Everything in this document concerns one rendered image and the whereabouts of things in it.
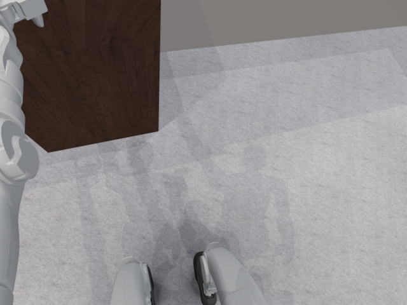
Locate robot right foot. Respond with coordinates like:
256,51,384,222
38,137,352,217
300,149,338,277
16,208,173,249
193,252,217,305

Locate robot left hand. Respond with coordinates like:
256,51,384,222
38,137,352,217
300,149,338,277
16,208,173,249
0,0,48,30

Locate right robot shin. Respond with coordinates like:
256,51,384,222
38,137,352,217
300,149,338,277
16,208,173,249
202,242,220,296

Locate cabinet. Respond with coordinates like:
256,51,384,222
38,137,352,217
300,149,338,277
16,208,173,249
13,0,161,153

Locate robot left upper arm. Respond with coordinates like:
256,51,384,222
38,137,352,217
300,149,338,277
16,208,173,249
0,118,39,305

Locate left robot forearm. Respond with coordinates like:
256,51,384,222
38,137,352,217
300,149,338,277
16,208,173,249
0,15,25,133

